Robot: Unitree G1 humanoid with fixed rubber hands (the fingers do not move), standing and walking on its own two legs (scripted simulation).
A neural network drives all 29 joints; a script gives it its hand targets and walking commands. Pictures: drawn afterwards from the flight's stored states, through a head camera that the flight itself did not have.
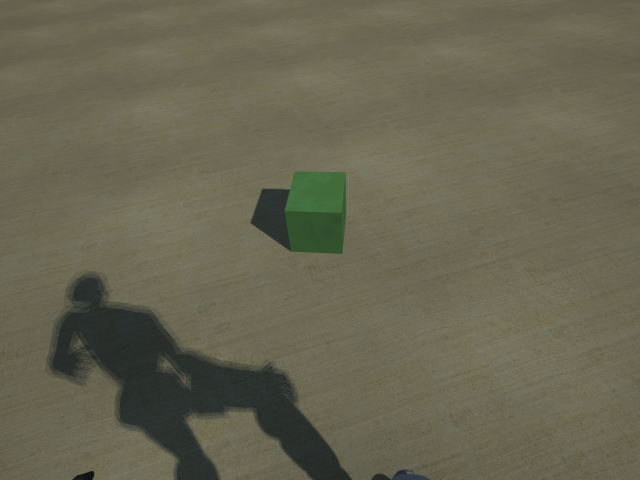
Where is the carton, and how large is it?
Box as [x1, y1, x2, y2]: [285, 171, 345, 253]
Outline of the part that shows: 295,171 285,207 285,216 291,251 341,253 345,220 345,172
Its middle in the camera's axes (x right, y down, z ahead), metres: +0.00 -0.11 +1.68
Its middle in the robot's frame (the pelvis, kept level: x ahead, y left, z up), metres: +1.30 -0.02 -0.64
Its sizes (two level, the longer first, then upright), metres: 0.263 0.225 0.239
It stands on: the floor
